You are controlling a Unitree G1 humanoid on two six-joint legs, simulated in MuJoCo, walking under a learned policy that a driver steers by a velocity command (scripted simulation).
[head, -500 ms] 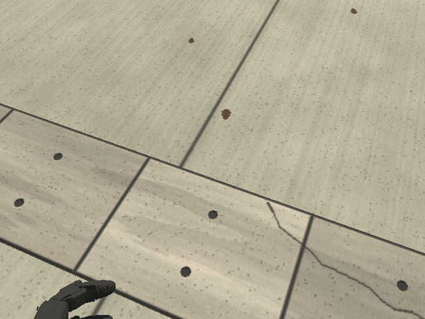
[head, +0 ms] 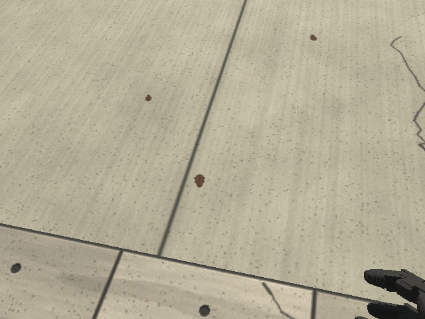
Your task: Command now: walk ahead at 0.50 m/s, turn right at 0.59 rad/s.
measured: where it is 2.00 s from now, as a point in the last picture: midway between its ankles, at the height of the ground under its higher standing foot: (365, 199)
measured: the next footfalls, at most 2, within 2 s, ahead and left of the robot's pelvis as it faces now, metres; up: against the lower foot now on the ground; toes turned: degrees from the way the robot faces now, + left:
right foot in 0.52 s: +0.38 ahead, -0.20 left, +0.00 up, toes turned -21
left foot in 1.02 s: +0.75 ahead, -0.15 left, +0.00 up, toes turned -29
